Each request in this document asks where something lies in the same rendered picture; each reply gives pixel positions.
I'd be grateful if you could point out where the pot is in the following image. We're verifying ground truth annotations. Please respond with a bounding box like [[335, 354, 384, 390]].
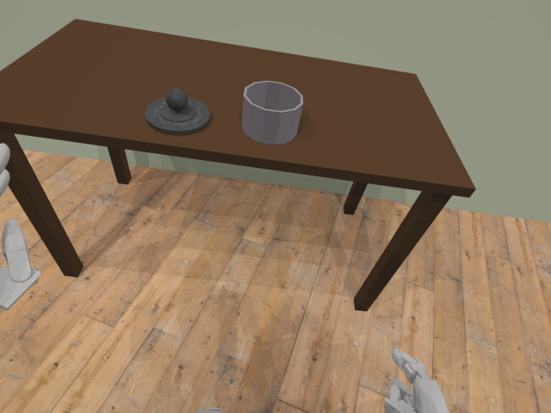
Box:
[[241, 81, 303, 145]]

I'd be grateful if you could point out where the lid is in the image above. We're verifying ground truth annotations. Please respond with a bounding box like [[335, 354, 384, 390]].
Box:
[[145, 97, 210, 134]]

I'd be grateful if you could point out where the table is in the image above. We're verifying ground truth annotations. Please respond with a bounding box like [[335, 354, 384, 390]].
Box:
[[0, 19, 476, 311]]

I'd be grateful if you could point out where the robot right hand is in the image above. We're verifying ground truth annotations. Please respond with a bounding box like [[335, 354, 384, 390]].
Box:
[[385, 349, 449, 413]]

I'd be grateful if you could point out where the robot left hand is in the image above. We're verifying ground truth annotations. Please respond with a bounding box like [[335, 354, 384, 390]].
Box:
[[0, 143, 40, 311]]

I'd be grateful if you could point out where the knob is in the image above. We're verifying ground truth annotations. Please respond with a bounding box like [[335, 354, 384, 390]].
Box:
[[166, 89, 188, 111]]

